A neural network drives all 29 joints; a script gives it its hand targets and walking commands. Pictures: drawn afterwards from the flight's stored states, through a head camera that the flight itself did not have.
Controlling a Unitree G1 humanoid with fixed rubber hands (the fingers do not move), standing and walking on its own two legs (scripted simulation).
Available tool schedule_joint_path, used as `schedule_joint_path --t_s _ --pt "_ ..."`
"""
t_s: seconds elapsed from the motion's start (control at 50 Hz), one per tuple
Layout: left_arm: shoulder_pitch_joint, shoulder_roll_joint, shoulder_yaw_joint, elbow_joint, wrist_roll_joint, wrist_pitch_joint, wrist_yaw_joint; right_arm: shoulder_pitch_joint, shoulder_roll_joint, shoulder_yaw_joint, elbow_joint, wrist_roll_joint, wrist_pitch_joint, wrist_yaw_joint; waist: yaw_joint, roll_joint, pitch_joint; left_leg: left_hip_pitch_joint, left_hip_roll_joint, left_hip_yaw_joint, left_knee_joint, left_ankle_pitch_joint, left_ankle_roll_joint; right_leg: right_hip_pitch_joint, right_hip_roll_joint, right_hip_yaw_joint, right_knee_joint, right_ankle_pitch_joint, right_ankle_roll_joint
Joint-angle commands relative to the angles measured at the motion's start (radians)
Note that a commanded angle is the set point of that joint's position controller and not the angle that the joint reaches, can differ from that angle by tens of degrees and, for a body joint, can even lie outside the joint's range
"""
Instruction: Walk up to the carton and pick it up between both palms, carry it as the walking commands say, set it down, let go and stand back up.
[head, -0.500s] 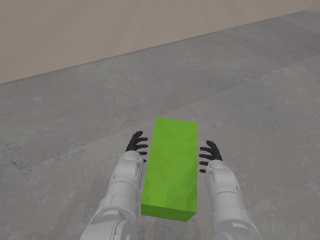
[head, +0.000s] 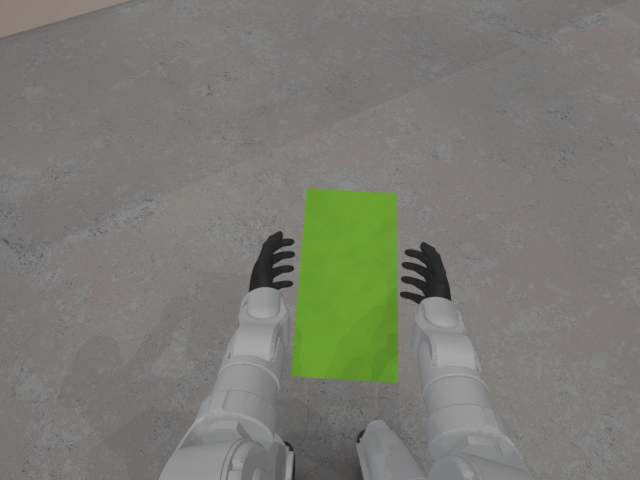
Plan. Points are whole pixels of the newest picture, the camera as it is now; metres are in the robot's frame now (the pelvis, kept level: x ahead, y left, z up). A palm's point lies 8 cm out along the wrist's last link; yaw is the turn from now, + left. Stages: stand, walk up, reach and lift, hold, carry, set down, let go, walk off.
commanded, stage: set down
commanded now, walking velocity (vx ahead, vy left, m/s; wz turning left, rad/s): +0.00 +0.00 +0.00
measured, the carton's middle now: (345, 287) +0.40 -0.06 -0.15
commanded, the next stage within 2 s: none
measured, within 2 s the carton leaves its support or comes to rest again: neither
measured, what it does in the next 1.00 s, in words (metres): lowers itself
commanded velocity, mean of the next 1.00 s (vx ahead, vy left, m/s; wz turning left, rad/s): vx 0.00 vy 0.00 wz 0.00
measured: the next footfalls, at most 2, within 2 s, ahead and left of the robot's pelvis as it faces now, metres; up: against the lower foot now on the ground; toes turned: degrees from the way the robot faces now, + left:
none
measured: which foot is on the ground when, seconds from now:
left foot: down 0.00-1.00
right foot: down 0.00-1.00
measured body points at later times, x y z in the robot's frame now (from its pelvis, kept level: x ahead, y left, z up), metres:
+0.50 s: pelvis -0.02 +0.00 -0.08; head +0.16 -0.02 +0.34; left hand +0.41 +0.04 -0.13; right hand +0.37 -0.18 -0.14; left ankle +0.07 +0.12 -0.69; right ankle +0.08 -0.14 -0.69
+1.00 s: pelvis -0.03 +0.00 -0.14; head +0.21 -0.02 +0.25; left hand +0.44 +0.04 -0.21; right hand +0.40 -0.19 -0.22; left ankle +0.07 +0.12 -0.69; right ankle +0.08 -0.14 -0.69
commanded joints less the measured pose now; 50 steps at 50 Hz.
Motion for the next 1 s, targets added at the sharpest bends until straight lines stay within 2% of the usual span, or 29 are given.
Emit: schedule_joint_path --t_s 0.0,0.2,0.48,0.98 --pt "-0.422 -0.877 -0.446 0.141 -0.074 -0.034 -0.215 -0.59 0.822 0.495 0.005 0.103 -0.108 0.22 -0.022 -0.027 -0.624 0.156 -0.083 0.057 -0.036 0.08 0.032 0.247 0.086 -0.077 -0.026 0.171 -0.032" --pt "-0.517 -0.88 -0.494 0.144 -0.108 -0.061 -0.185 -0.661 0.827 0.516 0.021 0.117 -0.129 0.211 -0.036 -0.012 -0.727 0.005 -0.106 0.077 0.1 0.004 0.017 0.113 0.106 -0.098 0.124 0.106 -0.026" --pt "-0.659 -0.9 -0.437 0.174 -0.113 -0.021 -0.184 -0.803 0.847 0.479 0.047 0.109 -0.09 0.225 -0.041 -0.014 -0.806 -0.147 -0.135 0.101 0.255 -0.068 0.006 -0.088 0.123 -0.133 0.286 0.023 -0.012" --pt "-0.86 -0.852 -0.401 0.164 -0.136 0.018 -0.179 -0.976 0.817 0.402 0.069 0.094 -0.044 0.243 -0.071 0.021 -0.961 -0.383 -0.168 0.134 0.483 -0.059 -0.018 -0.297 0.131 -0.171 0.503 0.046 0.006"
